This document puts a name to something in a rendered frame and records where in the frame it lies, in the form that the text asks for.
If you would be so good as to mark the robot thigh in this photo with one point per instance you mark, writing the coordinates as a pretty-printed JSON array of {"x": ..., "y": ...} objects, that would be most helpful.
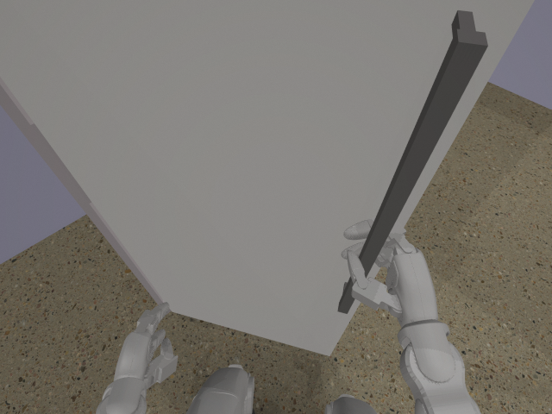
[
  {"x": 228, "y": 390},
  {"x": 347, "y": 405}
]

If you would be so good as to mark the robot right forearm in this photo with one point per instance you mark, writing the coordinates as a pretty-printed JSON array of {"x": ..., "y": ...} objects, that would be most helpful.
[{"x": 433, "y": 369}]

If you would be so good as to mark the robot left forearm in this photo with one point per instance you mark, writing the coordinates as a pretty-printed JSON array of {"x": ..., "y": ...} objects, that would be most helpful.
[{"x": 124, "y": 396}]

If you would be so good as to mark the handle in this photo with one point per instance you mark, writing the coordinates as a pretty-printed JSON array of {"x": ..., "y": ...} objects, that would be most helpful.
[{"x": 460, "y": 62}]

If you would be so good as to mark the left robot hand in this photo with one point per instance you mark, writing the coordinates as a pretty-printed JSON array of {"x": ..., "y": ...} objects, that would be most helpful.
[{"x": 139, "y": 346}]

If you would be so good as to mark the fridge door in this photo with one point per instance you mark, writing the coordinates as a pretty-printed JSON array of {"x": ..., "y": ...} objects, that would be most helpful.
[{"x": 230, "y": 143}]

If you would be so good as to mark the right robot hand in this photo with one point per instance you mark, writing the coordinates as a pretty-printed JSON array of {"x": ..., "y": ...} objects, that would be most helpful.
[{"x": 407, "y": 274}]

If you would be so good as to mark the robot left thigh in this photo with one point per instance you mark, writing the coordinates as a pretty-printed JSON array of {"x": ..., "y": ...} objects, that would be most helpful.
[{"x": 228, "y": 390}]

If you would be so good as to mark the robot right thigh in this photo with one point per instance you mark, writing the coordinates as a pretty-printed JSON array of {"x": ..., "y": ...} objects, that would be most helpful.
[{"x": 347, "y": 405}]

